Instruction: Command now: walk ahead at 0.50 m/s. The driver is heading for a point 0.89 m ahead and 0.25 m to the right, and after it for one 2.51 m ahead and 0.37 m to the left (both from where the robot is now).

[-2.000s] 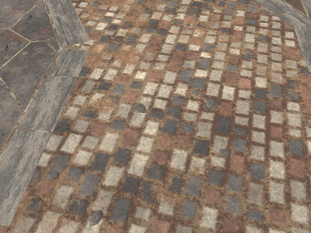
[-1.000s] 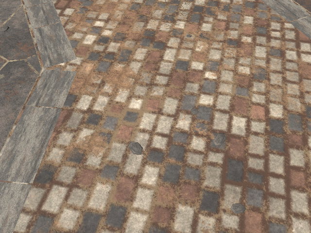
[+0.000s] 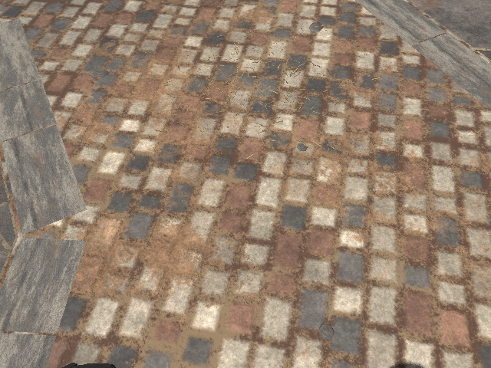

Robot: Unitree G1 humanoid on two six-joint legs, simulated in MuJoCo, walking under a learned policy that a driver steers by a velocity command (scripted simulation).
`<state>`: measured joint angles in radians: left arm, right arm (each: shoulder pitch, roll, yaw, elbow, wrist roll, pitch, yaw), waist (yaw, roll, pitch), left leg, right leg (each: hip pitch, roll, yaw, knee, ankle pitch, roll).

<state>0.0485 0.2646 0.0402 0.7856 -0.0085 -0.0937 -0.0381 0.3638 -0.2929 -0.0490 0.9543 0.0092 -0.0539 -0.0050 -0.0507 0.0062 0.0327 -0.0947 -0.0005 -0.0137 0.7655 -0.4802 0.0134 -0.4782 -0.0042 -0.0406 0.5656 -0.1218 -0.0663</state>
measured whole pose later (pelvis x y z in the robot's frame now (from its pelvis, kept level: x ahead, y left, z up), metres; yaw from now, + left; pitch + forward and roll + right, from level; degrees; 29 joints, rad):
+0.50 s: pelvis +0.27 +0.02 +0.00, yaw +0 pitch +2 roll -2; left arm 0.40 0.28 0.06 0.98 -0.02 -0.05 0.01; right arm 0.01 -0.25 -0.03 0.78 0.01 -0.09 0.04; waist 0.08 0.02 0.02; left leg -0.48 0.03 0.02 0.48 -0.03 0.07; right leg 0.08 0.02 -0.04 0.31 -0.42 -0.01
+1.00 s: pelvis +0.54 +0.01 +0.00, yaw -14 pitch +1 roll +2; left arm 0.08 0.24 0.06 0.79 -0.02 -0.03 -0.05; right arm 0.30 -0.27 -0.08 0.94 0.01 -0.06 -0.02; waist -0.06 -0.02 0.04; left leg 0.12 0.00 0.29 0.25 -0.38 -0.02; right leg -0.59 -0.07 -0.05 0.64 -0.08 -0.07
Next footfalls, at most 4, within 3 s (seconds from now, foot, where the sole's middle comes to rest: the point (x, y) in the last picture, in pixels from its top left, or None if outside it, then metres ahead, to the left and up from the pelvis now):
0.50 left None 0.44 0.14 -0.76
1.04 right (298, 280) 0.70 -0.14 -0.76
1.52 left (268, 186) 1.05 -0.08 -0.76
1.96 right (333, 206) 0.95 -0.28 -0.76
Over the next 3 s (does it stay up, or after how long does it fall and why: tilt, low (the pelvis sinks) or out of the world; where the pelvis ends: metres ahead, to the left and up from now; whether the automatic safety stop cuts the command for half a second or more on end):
stays up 0.93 -0.14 0.02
